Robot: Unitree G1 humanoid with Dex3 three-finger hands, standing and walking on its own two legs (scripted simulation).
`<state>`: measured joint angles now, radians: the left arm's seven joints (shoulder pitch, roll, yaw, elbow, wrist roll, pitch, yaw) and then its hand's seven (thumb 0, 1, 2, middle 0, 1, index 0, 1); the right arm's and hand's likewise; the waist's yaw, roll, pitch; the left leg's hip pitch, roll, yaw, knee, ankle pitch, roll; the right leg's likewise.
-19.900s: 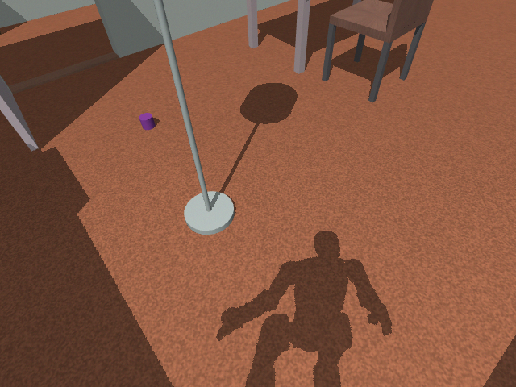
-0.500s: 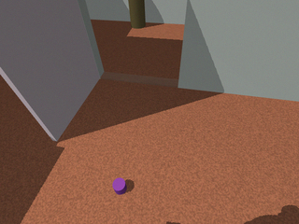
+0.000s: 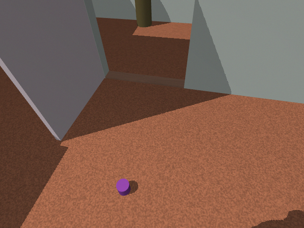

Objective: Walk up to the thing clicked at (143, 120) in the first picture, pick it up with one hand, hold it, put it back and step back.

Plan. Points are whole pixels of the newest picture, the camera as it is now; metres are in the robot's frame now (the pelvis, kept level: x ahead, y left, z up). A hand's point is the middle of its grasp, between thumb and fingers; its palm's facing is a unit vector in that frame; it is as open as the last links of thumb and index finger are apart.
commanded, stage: stand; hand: left
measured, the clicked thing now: (123, 187) +0.50 +0.23 -0.74
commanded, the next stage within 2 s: walk up in 1.64 s
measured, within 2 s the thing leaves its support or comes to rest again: neither
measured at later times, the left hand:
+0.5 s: hand out of the picture +0.09 +0.25 -0.15, palm faces -0.04 -0.94 -0.34, open 7.3 cm
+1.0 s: hand out of the picture +0.09 +0.25 -0.16, palm faces -0.03 -0.94 -0.35, open 7.3 cm
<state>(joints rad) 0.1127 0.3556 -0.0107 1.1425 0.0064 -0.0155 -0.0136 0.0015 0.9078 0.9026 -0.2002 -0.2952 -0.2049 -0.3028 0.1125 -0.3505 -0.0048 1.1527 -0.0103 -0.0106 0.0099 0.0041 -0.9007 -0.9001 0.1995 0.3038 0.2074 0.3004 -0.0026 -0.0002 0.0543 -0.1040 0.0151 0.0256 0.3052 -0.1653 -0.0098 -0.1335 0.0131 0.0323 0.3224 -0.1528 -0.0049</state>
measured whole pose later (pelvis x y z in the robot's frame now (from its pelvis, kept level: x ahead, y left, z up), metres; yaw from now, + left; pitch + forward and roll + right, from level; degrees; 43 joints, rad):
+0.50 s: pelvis +0.01 +0.00 +0.00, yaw +0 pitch -2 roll +0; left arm 0.10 0.36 -0.01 1.13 0.01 -0.02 -0.01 0.00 0.91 0.90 -0.20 -0.30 -0.20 -0.30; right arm 0.10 -0.35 0.00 1.14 -0.01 -0.01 0.01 0.00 -0.90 -0.90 0.20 0.30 0.21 0.30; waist 0.00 0.00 0.05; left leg -0.09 0.01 0.02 0.30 -0.18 -0.01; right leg -0.12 0.01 0.03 0.32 -0.17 0.00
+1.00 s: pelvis +0.02 +0.00 +0.00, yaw +0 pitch -2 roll +0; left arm 0.10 0.36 -0.01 1.13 0.01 -0.02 -0.01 0.00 0.91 0.90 -0.20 -0.30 -0.20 -0.30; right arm 0.10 -0.35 0.00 1.13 -0.01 -0.01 0.00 0.00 -0.90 -0.90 0.20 0.30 0.21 0.30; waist 0.00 0.00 0.05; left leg -0.08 0.02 0.02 0.30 -0.19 -0.01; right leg -0.11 0.01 0.02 0.31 -0.17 -0.01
